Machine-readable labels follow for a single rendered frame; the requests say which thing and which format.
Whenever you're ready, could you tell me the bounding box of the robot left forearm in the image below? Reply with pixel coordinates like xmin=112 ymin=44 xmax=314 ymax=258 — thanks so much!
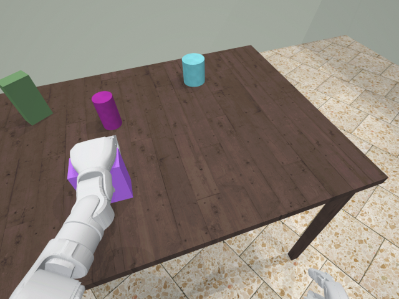
xmin=9 ymin=168 xmax=115 ymax=299

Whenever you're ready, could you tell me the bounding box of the sponge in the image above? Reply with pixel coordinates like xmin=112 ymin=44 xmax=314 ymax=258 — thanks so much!
xmin=67 ymin=148 xmax=133 ymax=203

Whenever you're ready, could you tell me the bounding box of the table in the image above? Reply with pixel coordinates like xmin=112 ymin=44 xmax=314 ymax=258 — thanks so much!
xmin=0 ymin=45 xmax=388 ymax=299

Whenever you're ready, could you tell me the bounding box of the robot left upper arm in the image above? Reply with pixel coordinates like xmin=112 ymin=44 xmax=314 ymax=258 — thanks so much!
xmin=17 ymin=269 xmax=85 ymax=299

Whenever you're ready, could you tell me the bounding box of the right robot hand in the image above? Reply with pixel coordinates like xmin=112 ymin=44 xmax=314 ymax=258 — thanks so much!
xmin=304 ymin=268 xmax=349 ymax=299

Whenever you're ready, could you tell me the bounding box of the left robot hand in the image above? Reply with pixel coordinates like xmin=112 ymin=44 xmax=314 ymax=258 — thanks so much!
xmin=70 ymin=135 xmax=121 ymax=192

